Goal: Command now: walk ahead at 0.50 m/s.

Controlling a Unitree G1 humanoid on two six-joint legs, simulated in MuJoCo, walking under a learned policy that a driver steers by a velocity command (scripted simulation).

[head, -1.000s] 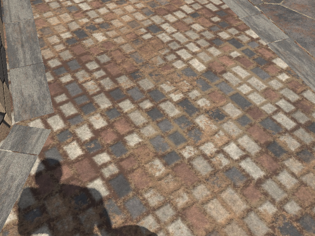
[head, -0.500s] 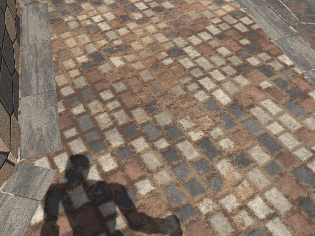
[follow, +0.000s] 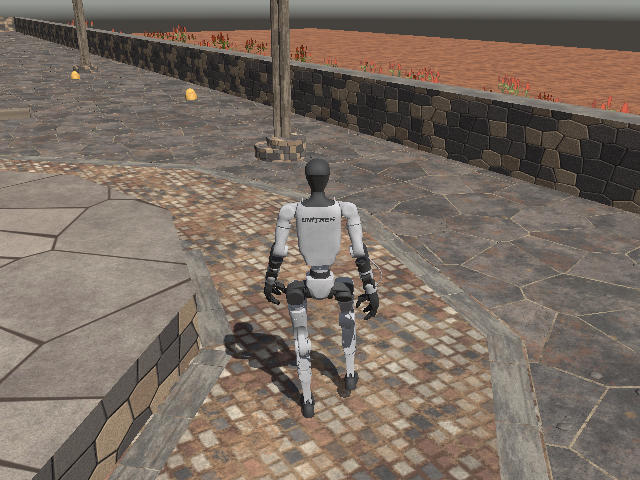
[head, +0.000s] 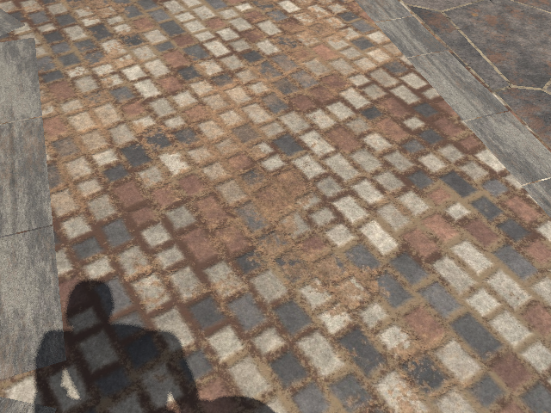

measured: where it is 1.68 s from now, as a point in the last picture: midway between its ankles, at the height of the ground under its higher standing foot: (320, 397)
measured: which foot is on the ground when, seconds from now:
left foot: down 0.00-0.28, up 0.30-0.78, down 0.80-1.00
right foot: up 0.00-0.24, down 0.26-0.80, up 0.82-1.00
